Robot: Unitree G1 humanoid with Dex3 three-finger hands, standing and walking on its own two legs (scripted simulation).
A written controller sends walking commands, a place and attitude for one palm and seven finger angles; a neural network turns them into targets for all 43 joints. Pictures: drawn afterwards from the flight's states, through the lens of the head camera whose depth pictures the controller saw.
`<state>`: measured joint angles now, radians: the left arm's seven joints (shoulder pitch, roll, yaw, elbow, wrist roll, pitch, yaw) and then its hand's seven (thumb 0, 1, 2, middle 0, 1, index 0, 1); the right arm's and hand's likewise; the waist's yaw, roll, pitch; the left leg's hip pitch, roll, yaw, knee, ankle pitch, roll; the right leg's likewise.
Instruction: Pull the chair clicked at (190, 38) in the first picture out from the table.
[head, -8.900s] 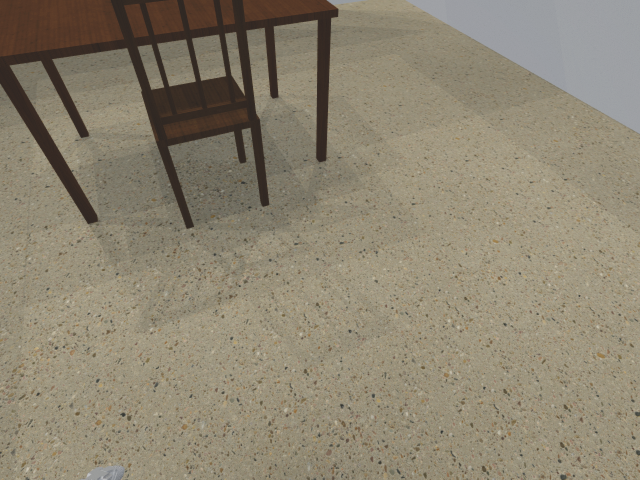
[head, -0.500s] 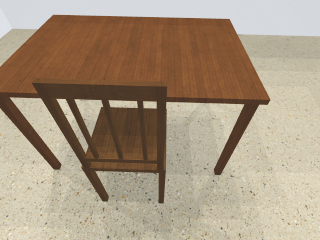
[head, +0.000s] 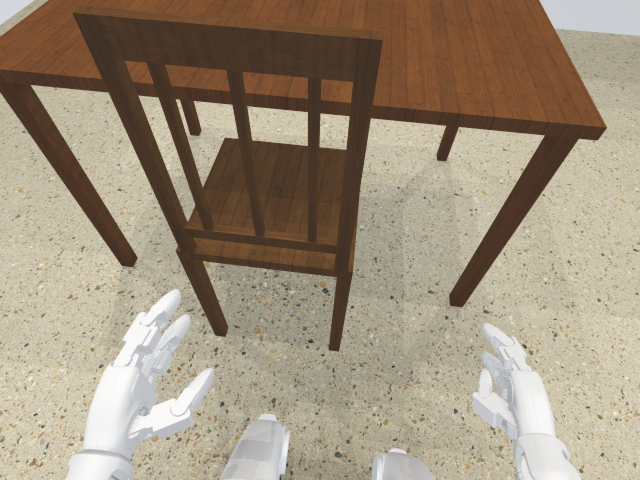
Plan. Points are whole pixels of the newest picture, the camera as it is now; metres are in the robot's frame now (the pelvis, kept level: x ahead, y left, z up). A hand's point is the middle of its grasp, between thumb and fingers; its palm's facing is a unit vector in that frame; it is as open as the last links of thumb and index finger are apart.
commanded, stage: raise the hand toward the chair's back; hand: left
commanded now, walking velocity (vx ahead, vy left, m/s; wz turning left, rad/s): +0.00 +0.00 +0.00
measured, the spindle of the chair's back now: (249, 168) +0.55 +0.18 +0.04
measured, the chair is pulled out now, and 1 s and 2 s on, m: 0.00 0.00 0.00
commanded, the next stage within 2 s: aim the fingers beside a spindle in 1.58 s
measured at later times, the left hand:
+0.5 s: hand (172, 346) +0.24 +0.20 +0.06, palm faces -0.02 -1.00 -0.05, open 14.4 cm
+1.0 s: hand (151, 319) +0.26 +0.23 +0.07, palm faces -0.01 -1.00 -0.07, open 16.9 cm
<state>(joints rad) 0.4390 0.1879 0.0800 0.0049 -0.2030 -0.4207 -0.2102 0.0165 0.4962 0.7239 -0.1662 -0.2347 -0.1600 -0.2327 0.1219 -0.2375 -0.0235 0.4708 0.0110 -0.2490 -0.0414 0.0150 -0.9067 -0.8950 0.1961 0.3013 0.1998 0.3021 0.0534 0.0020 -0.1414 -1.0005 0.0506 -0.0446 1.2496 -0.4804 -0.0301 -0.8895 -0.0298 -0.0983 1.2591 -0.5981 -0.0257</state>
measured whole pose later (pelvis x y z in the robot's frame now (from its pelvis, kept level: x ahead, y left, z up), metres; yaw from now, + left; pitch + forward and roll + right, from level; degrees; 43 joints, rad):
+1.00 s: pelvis +0.03 +0.03 +0.03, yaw +0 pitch +14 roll -3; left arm 0.30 0.26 0.20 0.04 -0.26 -0.32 -0.28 -0.01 -0.48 0.30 -0.07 -0.08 -0.06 -0.08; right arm 0.21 -0.22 0.03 0.56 0.01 -0.23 -0.06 0.02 -0.90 -0.89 0.20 0.30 0.21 0.30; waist 0.00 0.04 -0.14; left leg -0.92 0.04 -0.03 1.14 -0.48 0.00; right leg -0.79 -0.03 -0.09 1.10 -0.56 0.01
